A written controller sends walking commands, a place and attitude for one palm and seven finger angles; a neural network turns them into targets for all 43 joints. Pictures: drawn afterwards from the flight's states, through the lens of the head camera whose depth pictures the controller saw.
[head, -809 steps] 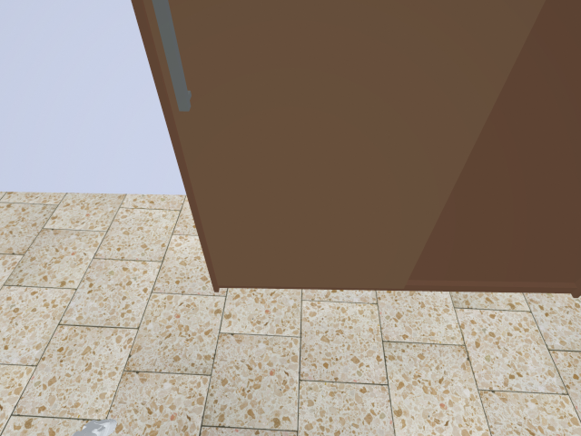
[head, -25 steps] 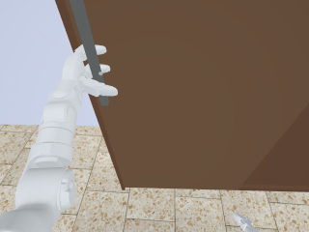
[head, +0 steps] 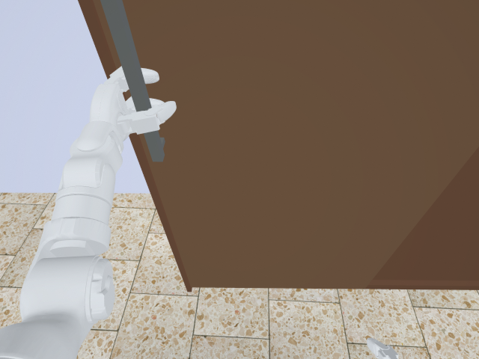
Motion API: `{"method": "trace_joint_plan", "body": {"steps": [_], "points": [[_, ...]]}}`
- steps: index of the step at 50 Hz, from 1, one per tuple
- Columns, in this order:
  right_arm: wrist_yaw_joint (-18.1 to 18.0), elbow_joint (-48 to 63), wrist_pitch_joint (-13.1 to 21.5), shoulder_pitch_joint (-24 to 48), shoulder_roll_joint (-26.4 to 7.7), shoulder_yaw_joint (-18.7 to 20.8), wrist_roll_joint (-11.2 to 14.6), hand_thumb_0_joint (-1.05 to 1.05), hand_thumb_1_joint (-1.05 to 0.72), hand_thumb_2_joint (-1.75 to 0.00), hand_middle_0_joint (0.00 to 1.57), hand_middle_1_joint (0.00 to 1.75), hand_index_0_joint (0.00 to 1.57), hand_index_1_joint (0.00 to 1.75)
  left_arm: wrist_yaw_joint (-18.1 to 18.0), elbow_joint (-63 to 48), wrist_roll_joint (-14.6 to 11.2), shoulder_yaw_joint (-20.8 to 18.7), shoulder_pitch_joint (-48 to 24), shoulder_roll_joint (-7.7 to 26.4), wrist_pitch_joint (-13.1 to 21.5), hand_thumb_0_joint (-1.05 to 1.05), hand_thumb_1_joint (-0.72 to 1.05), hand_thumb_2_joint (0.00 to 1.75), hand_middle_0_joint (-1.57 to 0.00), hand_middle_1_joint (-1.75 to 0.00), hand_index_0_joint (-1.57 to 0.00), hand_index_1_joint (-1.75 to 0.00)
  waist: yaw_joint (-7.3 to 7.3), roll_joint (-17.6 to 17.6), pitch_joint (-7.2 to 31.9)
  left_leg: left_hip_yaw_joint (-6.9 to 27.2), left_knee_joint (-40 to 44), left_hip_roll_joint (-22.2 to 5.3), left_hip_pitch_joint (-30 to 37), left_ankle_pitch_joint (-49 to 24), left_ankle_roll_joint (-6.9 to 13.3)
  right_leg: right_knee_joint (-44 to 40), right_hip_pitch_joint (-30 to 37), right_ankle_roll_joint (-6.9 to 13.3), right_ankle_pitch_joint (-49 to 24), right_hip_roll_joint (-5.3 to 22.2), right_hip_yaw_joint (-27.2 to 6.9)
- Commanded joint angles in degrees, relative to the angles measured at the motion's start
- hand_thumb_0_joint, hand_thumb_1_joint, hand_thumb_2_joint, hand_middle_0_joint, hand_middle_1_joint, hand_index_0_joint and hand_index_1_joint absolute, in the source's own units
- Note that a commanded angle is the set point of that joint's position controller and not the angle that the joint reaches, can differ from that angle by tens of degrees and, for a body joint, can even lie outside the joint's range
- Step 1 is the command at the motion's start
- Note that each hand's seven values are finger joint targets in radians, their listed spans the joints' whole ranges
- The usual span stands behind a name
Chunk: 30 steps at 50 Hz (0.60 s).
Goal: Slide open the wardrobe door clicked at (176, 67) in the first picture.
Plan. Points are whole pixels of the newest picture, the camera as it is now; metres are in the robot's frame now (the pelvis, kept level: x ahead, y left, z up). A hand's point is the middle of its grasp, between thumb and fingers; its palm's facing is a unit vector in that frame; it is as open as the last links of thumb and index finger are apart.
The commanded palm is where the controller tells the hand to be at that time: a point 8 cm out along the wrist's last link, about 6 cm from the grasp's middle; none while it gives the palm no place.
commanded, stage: grip the handle and tug to test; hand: left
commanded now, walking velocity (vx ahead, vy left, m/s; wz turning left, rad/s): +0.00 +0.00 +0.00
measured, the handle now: (140, 82) +0.50 +0.19 +0.23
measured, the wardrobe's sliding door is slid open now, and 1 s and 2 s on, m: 0.00 0.00 0.07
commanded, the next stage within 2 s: tug the door sideways, standing still in 0.90 s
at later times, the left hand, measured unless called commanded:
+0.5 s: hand (150, 111) +0.44 +0.16 +0.21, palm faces +0.05 -1.00 -0.01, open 5.6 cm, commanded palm +0.41 +0.21 +0.21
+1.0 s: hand (151, 113) +0.44 +0.16 +0.21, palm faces +0.04 -1.00 -0.01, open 6.0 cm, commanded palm +0.39 +0.21 +0.21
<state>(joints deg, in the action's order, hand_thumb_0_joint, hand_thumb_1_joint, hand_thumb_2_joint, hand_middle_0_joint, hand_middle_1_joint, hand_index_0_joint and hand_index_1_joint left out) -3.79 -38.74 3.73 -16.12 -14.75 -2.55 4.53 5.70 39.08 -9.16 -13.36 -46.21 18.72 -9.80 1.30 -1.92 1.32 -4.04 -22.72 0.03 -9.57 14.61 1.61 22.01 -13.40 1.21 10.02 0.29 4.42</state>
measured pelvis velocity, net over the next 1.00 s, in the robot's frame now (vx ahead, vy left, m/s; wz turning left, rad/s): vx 0.04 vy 0.00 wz -0.04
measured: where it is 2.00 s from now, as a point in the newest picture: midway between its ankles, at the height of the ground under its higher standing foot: outside the picture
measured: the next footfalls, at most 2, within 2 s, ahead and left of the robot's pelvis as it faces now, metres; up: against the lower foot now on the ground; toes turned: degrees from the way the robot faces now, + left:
right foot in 2.00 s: +0.08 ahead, -0.16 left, +0.00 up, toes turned -4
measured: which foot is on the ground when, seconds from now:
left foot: down 0.00-1.00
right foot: down 0.00-1.00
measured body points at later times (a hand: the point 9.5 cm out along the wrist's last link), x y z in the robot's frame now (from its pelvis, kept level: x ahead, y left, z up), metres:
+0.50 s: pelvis +0.01 +0.00 +0.00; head +0.02 -0.01 +0.45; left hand +0.43 +0.22 +0.21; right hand +0.16 -0.24 -0.10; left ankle -0.03 +0.10 -0.74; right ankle +0.02 -0.11 -0.74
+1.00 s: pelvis +0.04 +0.00 +0.00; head +0.04 -0.01 +0.45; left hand +0.43 +0.21 +0.21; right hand +0.18 -0.24 -0.10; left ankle -0.03 +0.10 -0.74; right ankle +0.02 -0.11 -0.74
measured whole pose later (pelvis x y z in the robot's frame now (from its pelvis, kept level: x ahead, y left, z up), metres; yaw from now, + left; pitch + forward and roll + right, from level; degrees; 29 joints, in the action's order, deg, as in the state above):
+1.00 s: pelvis +0.04 +0.00 +0.00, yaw -2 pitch +2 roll -1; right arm -2.1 -34.4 -0.9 -12.2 -14.3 -2.0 4.3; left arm 4.2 11.6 -10.4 -15.6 -29.8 16.3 -20.9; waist 1.0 -3.0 2.8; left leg -5.4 -20.7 -0.4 -5.5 16.5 1.2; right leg 20.8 -10.5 0.8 12.0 -0.6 2.3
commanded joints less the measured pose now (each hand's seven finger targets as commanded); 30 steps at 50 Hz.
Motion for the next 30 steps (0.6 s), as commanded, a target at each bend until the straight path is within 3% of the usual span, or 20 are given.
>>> {"method": "trace_joint_plan", "body": {"steps": [1,2,6,8,11,13,16,17,20,24,27,30], "points": [[-0.75,7.29,2.64,3.23,-7.4,2.43,-0.32,0.0,-0.9,-0.9,0.2,0.3,0.2,0.3,0.92,-13.87,-1.07,-1.24,-30.53,10.35,4.68,0.0,0.76,0.84,-0.44,-1.38,-0.44,-1.38,0.09,1.74,18.86,4.6,1.45,-0.99,5.37,-17.74,0.18,-0.53,8.15,1.15,-15.09,-0.42,-2.45],[-0.71,7.58,2.71,3.77,-7.16,2.3,-0.13,0.0,-0.9,-0.9,0.2,0.3,0.2,0.3,1.18,-14.76,-1.24,0.54,-31.19,8.26,4.59,0.0,0.81,0.86,-0.44,-1.39,-0.44,-1.39,0.49,0.3,18.63,4.28,1.25,-0.94,5.92,-17.91,0.34,-0.45,7.45,1.1,-15.62,-0.37,-2.69],[-0.41,7.94,2.61,3.92,-7.11,2.5,-0.31,0.0,-0.9,-0.9,0.2,0.3,0.2,0.3,1.13,-17.12,-1.18,-1.48,-28.91,10.25,4.72,0.0,0.9,0.9,-0.45,-1.4,-0.45,-1.4,-0.59,0.23,21.26,4.27,0.57,-0.85,7.1,-21.8,0.1,0.23,9.33,1.26,-18.76,-0.41,-2.57],[-0.24,8.0,2.64,4.2,-6.85,2.33,-0.28,0.0,-0.9,-0.9,0.2,0.3,0.2,0.3,1.4,-18.18,-1.57,0.42,-29.72,7.74,4.53,0.0,0.9,0.9,-0.45,-1.4,-0.45,-1.4,-0.09,-0.02,20.62,4.37,0.44,-0.85,7.15,-22.48,0.02,0.48,8.88,1.25,-19.57,-0.42,-2.41],[-0.46,7.98,2.04,4.23,-7.31,2.41,-0.36,0.0,-0.9,-0.9,0.2,0.3,0.2,0.3,1.37,-16.3,-1.54,-2.38,-27.79,11.17,3.77,0.0,0.9,0.9,-0.45,-1.4,-0.45,-1.4,-0.54,2.34,19.67,3.97,0.67,-0.76,5.83,-20.97,0.39,0.11,9.77,1.05,-19.43,-0.36,-2.53],[-0.54,8.32,1.94,4.75,-7.04,2.33,-0.27,0.0,-0.9,-0.9,0.2,0.3,0.2,0.3,1.58,-18.39,-1.4,-2.44,-28.72,11.35,3.67,0.0,0.9,0.9,-0.45,-1.4,-0.45,-1.4,-0.57,1.11,20.52,3.86,0.61,-0.7,5.94,-22.01,0.38,0.5,10.49,1.14,-20.75,-0.22,-2.64],[-0.11,9.21,1.75,5.56,-6.63,2.38,-0.26,0.0,-0.9,-0.9,0.2,0.3,0.2,0.3,1.56,-21.73,-1.49,-0.85,-26.03,8.94,3.61,0.0,0.9,0.9,-0.45,-1.4,-0.45,-1.4,-1.28,-1.07,22.16,3.89,-0.16,-0.89,8.21,-27.3,-0.07,1.19,10.83,1.26,-23.26,-0.26,-2.44],[0.03,9.11,1.74,5.6,-6.46,2.31,-0.22,0.0,-0.9,-0.9,0.2,0.3,0.2,0.3,1.56,-22.79,-1.64,0.61,-26.67,7.28,3.49,0.0,0.9,0.9,-0.45,-1.4,-0.45,-1.4,-0.8,-1.86,21.94,4.1,-0.33,-0.99,8.75,-28.29,-0.28,1.21,10.11,1.21,-23.34,-0.32,-2.32],[0.07,8.89,1.37,5.52,-6.74,2.52,-0.43,0.0,-0.9,-0.9,0.2,0.3,0.2,0.3,1.18,-22.88,-1.75,-1.71,-25.44,9.34,2.62,0.0,0.9,0.9,-0.45,-1.4,-0.45,-1.4,-1.0,1.52,21.94,3.75,-0.4,-0.96,8.17,-27.37,0.04,1.1,10.84,1.02,-24.4,-0.46,-2.49],[-0.27,9.17,0.62,6.25,-6.73,2.31,-0.25,0.0,-0.9,-0.9,0.2,0.3,0.2,0.3,1.51,-21.79,-1.8,-2.39,-23.95,10.21,1.28,0.0,0.9,0.9,-0.45,-1.4,-0.45,-1.4,-1.08,2.26,20.17,3.35,0.06,-0.85,6.51,-25.11,0.31,0.88,11.35,0.95,-24.01,-0.28,-2.54],[-0.16,10.03,0.46,6.92,-6.46,2.35,-0.32,0.0,-0.9,-0.9,0.2,0.3,0.2,0.3,1.48,-25.11,-1.9,-1.37,-22.78,8.65,0.88,0.0,0.9,0.9,-0.45,-1.4,-0.45,-1.4,-1.55,-0.36,21.89,3.54,-0.23,-0.87,8.2,-28.33,0.02,1.26,11.71,1.1,-25.05,-0.2,-2.42],[0.08,10.26,0.03,7.32,-6.4,2.35,-0.34,0.0,-0.9,-0.9,0.2,0.3,0.2,0.3,1.45,-25.58,-2.16,-2.66,-19.37,9.23,-0.23,0.0,0.9,0.9,-0.45,-1.4,-0.45,-1.4,-2.14,0.9,21.78,3.06,-0.29,-0.85,7.51,-28.49,0.04,1.32,12.74,1.01,-26.46,-0.19,-2.49]]}}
